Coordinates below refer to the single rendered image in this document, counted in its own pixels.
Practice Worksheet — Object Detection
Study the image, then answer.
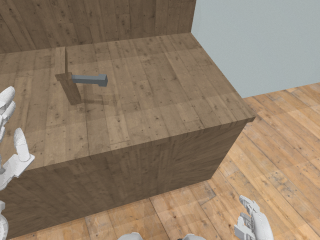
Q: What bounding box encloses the tap lever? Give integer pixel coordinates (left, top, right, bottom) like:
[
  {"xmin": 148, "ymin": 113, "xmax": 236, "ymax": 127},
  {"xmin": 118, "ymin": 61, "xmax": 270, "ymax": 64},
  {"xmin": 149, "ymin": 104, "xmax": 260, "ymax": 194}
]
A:
[{"xmin": 71, "ymin": 74, "xmax": 108, "ymax": 87}]

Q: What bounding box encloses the robot right hand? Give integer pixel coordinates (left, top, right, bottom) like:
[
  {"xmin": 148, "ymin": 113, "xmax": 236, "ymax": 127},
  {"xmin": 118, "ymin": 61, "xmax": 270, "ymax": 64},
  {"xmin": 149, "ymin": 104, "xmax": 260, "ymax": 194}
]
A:
[{"xmin": 234, "ymin": 195, "xmax": 274, "ymax": 240}]

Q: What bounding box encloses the counter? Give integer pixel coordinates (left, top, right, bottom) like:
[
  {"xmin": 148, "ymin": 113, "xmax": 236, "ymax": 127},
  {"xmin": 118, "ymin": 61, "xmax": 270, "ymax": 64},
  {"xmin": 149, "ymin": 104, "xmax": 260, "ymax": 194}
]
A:
[{"xmin": 0, "ymin": 0, "xmax": 256, "ymax": 240}]

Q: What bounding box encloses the robot left hand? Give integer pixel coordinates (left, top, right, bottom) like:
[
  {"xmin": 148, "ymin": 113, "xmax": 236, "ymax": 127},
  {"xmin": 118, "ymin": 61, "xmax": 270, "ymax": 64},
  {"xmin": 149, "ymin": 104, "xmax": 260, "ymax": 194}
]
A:
[{"xmin": 0, "ymin": 86, "xmax": 35, "ymax": 191}]

